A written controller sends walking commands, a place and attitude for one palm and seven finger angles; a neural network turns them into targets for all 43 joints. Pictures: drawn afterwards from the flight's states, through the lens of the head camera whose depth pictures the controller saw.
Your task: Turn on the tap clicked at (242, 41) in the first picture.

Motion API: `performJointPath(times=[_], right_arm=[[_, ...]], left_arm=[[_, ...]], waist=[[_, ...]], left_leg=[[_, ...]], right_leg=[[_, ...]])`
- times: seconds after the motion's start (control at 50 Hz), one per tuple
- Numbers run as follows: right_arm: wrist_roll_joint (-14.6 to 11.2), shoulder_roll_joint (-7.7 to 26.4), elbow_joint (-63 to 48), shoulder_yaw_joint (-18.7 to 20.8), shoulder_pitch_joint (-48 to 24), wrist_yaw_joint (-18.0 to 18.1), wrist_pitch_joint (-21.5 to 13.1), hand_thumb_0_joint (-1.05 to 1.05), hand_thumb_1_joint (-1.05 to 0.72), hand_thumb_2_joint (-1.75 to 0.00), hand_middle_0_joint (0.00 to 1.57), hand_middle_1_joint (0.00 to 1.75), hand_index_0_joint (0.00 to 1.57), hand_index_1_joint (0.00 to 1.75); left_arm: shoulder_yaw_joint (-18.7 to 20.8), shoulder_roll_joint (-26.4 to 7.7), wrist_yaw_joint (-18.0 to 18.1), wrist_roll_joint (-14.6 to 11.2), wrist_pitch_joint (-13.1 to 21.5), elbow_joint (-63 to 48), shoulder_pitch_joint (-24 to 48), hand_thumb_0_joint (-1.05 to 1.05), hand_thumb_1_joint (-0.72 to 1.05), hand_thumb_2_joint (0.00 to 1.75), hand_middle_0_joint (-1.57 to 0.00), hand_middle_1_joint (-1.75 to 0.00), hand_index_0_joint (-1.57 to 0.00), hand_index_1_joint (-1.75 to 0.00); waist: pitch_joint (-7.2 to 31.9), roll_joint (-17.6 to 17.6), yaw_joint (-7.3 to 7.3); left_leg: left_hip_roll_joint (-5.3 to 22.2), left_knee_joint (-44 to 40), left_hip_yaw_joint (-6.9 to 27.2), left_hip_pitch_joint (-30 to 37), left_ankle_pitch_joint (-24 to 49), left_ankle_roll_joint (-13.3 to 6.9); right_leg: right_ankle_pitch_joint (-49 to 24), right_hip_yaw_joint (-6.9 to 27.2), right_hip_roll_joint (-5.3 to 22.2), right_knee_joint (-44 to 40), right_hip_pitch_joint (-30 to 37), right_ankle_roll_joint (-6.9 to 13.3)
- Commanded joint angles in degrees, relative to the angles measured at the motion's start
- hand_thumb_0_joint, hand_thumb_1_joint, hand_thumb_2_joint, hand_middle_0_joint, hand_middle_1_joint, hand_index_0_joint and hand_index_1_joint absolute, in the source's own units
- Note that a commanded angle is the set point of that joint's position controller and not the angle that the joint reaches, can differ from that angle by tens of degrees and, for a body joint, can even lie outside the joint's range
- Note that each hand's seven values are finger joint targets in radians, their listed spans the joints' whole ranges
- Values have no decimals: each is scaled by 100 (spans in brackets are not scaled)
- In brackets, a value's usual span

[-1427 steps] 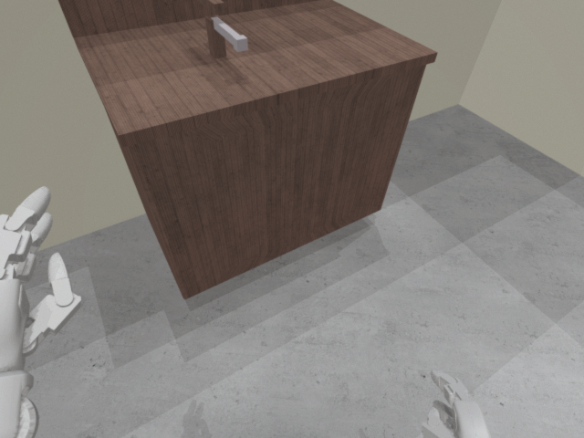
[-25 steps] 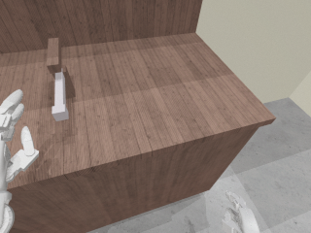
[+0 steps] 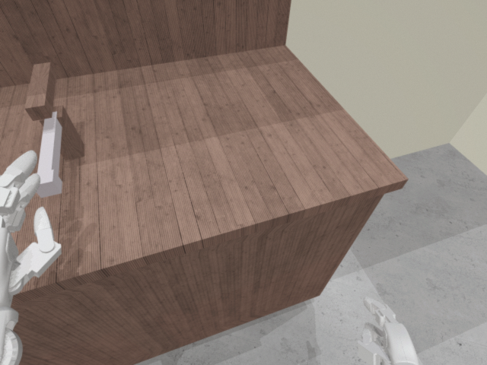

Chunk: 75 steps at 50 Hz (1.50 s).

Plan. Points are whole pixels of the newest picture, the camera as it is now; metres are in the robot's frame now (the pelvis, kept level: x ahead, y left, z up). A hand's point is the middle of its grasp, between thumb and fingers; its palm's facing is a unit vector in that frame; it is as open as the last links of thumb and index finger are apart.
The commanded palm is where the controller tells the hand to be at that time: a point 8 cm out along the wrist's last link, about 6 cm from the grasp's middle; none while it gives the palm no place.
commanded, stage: come to a stop and stand still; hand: left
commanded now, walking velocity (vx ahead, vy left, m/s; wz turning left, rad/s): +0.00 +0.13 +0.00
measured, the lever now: (47, 183) +0.33 +0.32 +0.13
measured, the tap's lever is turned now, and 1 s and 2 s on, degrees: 0 0 0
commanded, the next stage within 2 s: look again from close up in 0.94 s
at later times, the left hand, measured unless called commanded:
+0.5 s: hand (29, 252) +0.21 +0.28 +0.15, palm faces +0.27 -0.89 -0.38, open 7.4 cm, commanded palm +0.15 +0.34 +0.18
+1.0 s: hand out of the picture +0.17 +0.34 +0.16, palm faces +0.41 -0.83 -0.36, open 7.4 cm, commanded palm +0.11 +0.37 +0.18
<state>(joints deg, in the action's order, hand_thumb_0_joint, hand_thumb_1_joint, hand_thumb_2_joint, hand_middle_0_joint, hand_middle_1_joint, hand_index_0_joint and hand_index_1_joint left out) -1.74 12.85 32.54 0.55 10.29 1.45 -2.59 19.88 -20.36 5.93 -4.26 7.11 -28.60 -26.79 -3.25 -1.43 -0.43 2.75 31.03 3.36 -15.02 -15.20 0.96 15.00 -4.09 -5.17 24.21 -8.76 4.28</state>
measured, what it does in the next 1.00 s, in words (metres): shifts its weight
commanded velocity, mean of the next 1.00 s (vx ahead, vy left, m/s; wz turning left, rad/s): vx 0.00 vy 0.01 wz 0.00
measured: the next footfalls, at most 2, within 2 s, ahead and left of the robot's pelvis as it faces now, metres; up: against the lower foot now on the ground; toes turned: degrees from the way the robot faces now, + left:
none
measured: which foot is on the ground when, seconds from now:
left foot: down 0.00-1.00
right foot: down 0.00-1.00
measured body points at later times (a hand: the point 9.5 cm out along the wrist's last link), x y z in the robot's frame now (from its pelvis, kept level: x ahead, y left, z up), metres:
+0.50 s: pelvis -0.02 +0.06 +0.00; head +0.01 +0.07 +0.44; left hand +0.19 +0.32 +0.17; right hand +0.17 -0.17 -0.07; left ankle +0.01 +0.14 -0.74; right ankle -0.02 -0.07 -0.74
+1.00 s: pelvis -0.04 +0.08 +0.00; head -0.05 +0.10 +0.45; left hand +0.14 +0.38 +0.18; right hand +0.14 -0.13 -0.06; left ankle +0.01 +0.14 -0.74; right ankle -0.02 -0.06 -0.74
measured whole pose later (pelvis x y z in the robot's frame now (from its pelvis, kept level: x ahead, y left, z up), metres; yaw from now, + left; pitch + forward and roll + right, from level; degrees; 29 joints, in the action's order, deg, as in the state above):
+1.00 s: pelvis -0.04 +0.08 +0.00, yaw +1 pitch -3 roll -2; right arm -0.7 10.2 33.0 -1.7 12.6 1.1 -6.6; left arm 18.9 -19.9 6.0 0.5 10.6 -22.2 -21.4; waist -2.5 0.9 -2.0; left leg -3.4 24.8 -1.9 -13.0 -9.0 -4.6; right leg 10.7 0.6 0.4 22.4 -8.8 -0.7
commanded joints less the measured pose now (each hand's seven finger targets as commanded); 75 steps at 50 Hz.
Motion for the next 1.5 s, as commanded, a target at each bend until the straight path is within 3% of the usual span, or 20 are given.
performJointPath(times=[0.0, 0.18, 0.2, 0.22, 0.24, 0.26, 0.28, 0.34, 0.38, 0.44, 0.5, 0.56, 0.6, 0.64, 0.7, 0.82, 0.84, 1.06, 1.34, 1.48], right_arm=[[16, 503, -876, 148, -567, 77, -307, 0, -90, -90, 20, 30, 20, 30], [19, 556, -868, 205, -570, 141, -283, 0, -90, -90, 20, 30, 20, 30], [175, 690, -733, 446, 307, 211, -670, 0, -90, -90, 20, 30, 20, 30], [165, 254, -518, 154, -53, 167, -734, 0, -90, -90, 20, 30, 20, 30], [-27, 431, -796, 239, -394, 41, -670, 0, -90, -90, 20, 30, 20, 30], [-16, 558, -745, 290, -68, 28, -721, 0, -90, -90, 20, 30, 20, 30], [0, 610, -787, 303, -174, -16, -777, 0, -90, -90, 20, 30, 20, 30], [-41, 573, -908, 300, -370, -280, -745, 0, -90, -90, 20, 30, 20, 30], [47, 637, -1070, 283, -436, -326, -688, 0, -90, -90, 20, 30, 20, 30], [16, 633, -1108, 203, -545, -168, -595, 0, -90, -90, 20, 30, 20, 30], [56, 567, -1137, 184, -545, 10, -569, 0, -90, -90, 20, 30, 20, 30], [95, 571, -1068, 138, -521, 95, -590, 0, -90, -90, 20, 30, 20, 30], [108, 575, -1029, 128, -461, 61, -681, 0, -90, -90, 20, 30, 20, 30], [78, 552, -1007, 97, -492, 34, -778, 0, -90, -90, 20, 30, 20, 30], [97, 647, -913, 144, -329, -16, -788, 0, -90, -90, 20, 30, 20, 30], [110, 613, -886, 139, -397, 10, -698, 0, -90, -90, 20, 30, 20, 30], [96, 605, -891, 119, -483, 21, -694, 0, -90, -90, 20, 30, 20, 30], [129, 583, -827, 88, -395, 24, -846, 0, -90, -90, 20, 30, 20, 30], [61, 558, -889, 103, -521, 80, -761, 0, -90, -90, 20, 30, 20, 30], [42, 562, -883, 138, -410, 84, -633, 0, -90, -90, 20, 30, 20, 30]], left_arm=[[697, -1017, 249, -6, 406, -1199, 358, 0, 90, 90, -20, -30, -20, -30], [736, -999, 292, 35, 434, -1131, 311, 0, 90, 90, -20, -30, -20, -30], [3849, -5229, 236, 727, 974, -2021, 5683, 0, 90, 90, -20, -30, -20, -30], [1792, -2158, 27, 363, 836, 1011, 2763, 0, 90, 90, -20, -30, -20, -30], [1278, -1537, 159, 123, 816, 281, 1806, 0, 90, 90, -20, -30, -20, -30], [916, -1144, 149, 209, 792, 543, 1723, 0, 90, 90, -20, -30, -20, -30], [601, -916, 74, 147, 851, 77, 1537, 0, 90, 90, -20, -30, -20, -30], [-55, -252, 24, 140, 725, -699, 449, 0, 90, 90, -20, -30, -20, -30], [250, -683, 25, 249, 663, -1210, 334, 0, 90, 90, -20, -30, -20, -30], [1228, -1551, 166, 249, 677, -1261, 288, 0, 90, 90, -20, -30, -20, -30], [1243, -1318, 178, 104, 777, -1180, 665, 0, 90, 90, -20, -30, -20, -30], [1119, -1263, 180, 151, 838, -1224, 1030, 0, 90, 90, -20, -30, -20, -30], [803, -1047, 141, 242, 860, -1160, 1335, 0, 90, 90, -20, -30, -20, -30], [408, -725, 112, 300, 845, -1152, 1472, 0, 90, 90, -20, -30, -20, -30], [49, -477, 117, 406, 737, -749, 1320, 0, 90, 90, -20, -30, -20, -30], [337, -762, 160, 461, 708, -544, 1233, 0, 90, 90, -20, -30, -20, -30], [618, -1061, 189, 468, 714, -643, 1229, 0, 90, 90, -20, -30, -20, -30], [307, -713, 128, 404, 832, -619, 1100, 0, 90, 90, -20, -30, -20, -30], [714, -1132, 145, 265, 795, -1147, 769, 0, 90, 90, -20, -30, -20, -30], [565, -901, 93, 162, 684, -927, 561, 0, 90, 90, -20, -30, -20, -30]], waist=[[770, 328, -37], [926, 319, -68], [126, 1368, -262], [1152, 1267, -234], [1176, 349, -302], [1356, 75, -206], [1529, -421, -188], [1775, -703, -158], [1361, -398, -187], [1001, 334, -148], [800, 129, -49], [747, -904, -73], [694, -1180, -84], [645, -1107, -75], [601, -474, -83], [413, -226, -115], [434, -290, -134], [656, -232, -123], [1006, -327, -147], [1006, -201, -89]], left_leg=[[-173, 321, -178, -43, 733, -254], [57, -144, -63, 612, 1855, -399], [-383, 451, -839, -384, 1322, -180], [-722, 388, -516, -194, 966, -233], [-352, -73, -346, -10, 1159, -203], [-243, -246, -508, 329, 1594, -225], [-105, -434, -382, 781, 2187, -324], [511, -176, 209, 1684, 3706, -726], [743, -482, 542, 839, 3342, -701], [388, -574, 210, -79, 1416, -360], [148, -703, 222, 11, 842, -253], [423, -1333, 486, 22, 59, -277], [524, -1637, 588, -128, -778, -304], [546, -1846, 682, -41, -1279, -284], [471, -1880, 670, -148, -1629, -235], [334, -1961, 645, -325, -1730, -120], [328, -1985, 612, -276, -1695, -132], [200, -1563, 438, 163, -708, -215], [113, -1002, 235, 770, 1506, -172], [212, -954, 235, 864, 1783, -128]], right_leg=[[-2231, 1265, 1567, -643, 351, -326], [-2332, 696, 1156, -142, 290, -534], [-4418, 1090, 1061, -990, -331, -1238], [-4881, 1168, 1432, -22, 613, -566], [-4691, 1344, 1675, 299, 973, -322], [-4279, 1308, 1588, 319, 785, -282], [-3871, 1022, 1366, 496, 606, -478], [-2122, 508, 823, 1260, -289, -723], [-322, 358, 729, 806, -196, -516], [-798, 393, 866, 35, 281, -335], [-583, 592, 921, -86, -8, -165], [-25, 333, 703, 162, -28, -280], [151, 302, 617, 216, 113, -293], [190, 300, 574, 183, 43, -317], [160, 358, 538, -45, 115, -309], [268, 467, 561, -341, 138, -297], [256, 465, 541, -353, 151, -317], [-196, 594, 636, -632, 157, -292], [-1242, 548, 740, -355, 187, -281], [-1275, 536, 732, -366, 110, -294]])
